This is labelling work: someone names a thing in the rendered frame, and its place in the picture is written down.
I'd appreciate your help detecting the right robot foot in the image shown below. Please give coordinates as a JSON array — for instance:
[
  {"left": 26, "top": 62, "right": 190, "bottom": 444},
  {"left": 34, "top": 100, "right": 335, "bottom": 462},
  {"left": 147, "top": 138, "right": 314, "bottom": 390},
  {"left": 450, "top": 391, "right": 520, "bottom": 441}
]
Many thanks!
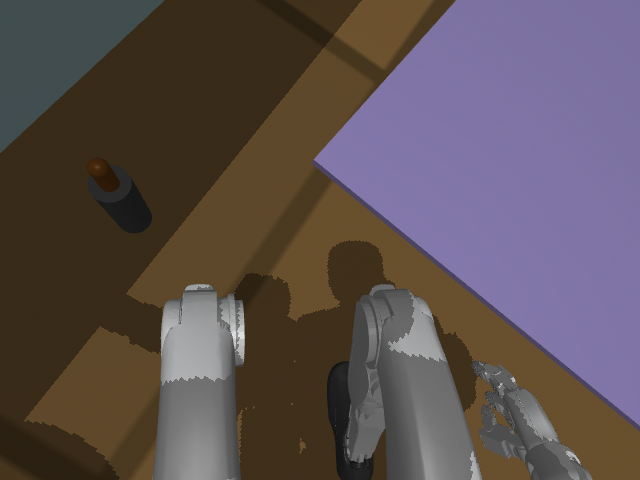
[{"left": 327, "top": 361, "right": 374, "bottom": 480}]

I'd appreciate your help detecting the right robot arm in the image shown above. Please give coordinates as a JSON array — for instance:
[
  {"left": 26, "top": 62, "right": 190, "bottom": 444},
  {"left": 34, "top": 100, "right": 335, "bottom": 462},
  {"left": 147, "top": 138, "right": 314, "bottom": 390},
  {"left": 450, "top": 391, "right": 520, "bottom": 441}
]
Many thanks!
[{"left": 525, "top": 443, "right": 592, "bottom": 480}]

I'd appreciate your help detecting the right robot hand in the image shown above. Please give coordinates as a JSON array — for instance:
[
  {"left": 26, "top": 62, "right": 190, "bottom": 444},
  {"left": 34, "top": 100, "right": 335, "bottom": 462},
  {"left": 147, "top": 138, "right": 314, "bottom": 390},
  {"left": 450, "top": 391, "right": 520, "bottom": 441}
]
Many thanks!
[{"left": 472, "top": 361, "right": 561, "bottom": 462}]

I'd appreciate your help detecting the bottle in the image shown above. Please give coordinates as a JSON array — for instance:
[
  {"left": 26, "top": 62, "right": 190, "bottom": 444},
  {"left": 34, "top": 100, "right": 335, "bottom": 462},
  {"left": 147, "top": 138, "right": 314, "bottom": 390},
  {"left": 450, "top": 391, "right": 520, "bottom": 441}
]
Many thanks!
[{"left": 87, "top": 158, "right": 152, "bottom": 233}]

